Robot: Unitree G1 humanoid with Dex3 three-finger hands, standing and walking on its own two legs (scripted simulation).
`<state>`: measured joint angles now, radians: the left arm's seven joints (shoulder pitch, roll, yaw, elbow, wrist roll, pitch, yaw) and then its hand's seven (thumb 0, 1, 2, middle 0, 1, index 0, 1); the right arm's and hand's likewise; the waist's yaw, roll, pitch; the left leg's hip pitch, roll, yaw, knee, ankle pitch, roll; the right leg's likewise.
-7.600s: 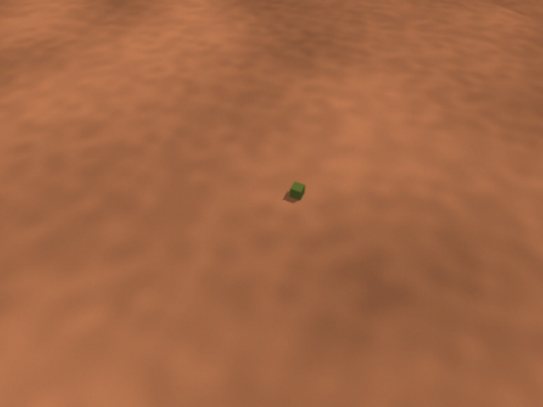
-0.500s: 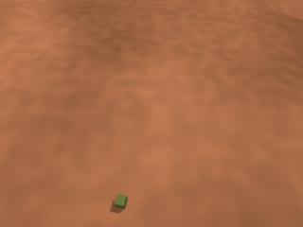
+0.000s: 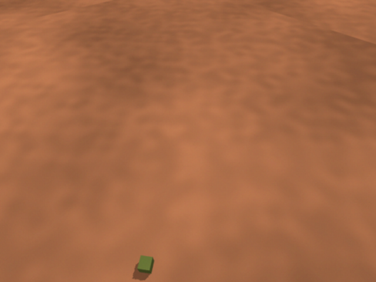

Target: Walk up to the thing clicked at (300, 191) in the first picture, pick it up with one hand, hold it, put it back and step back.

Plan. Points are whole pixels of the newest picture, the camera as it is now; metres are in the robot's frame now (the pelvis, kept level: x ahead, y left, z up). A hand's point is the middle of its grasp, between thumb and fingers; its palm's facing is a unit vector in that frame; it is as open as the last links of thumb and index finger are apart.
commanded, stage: stand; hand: left
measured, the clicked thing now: (146, 264) +0.38 +0.23 -0.75
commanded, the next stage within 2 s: none
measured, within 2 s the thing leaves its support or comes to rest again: neither
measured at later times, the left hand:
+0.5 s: hand out of the picture +0.12 +0.26 -0.15, palm faces -0.04 -0.94 -0.34, open 7.4 cm
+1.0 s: hand out of the picture +0.10 +0.26 -0.15, palm faces -0.03 -0.94 -0.35, open 7.4 cm
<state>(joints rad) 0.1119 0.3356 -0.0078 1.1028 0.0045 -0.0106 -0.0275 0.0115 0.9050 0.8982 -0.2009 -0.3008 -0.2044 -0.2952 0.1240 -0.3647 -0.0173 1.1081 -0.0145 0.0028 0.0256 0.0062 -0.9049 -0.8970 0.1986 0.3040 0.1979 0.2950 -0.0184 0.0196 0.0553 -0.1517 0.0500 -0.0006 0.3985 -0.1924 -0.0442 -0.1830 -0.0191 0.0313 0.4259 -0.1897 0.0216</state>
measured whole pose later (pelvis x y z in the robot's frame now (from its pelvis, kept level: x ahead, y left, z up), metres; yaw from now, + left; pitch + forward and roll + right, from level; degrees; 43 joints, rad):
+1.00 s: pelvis +0.02 +0.01 +0.00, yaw +0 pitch -3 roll +0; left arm 0.10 0.36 0.00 1.13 0.00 -0.01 -0.01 0.01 0.91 0.90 -0.20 -0.30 -0.20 -0.29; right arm 0.09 -0.35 -0.01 1.13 -0.01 0.00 0.01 0.01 -0.90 -0.90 0.20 0.30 0.20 0.30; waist -0.01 0.00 0.05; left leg -0.09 0.05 0.01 0.33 -0.19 -0.04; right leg -0.12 -0.02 0.04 0.35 -0.18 0.03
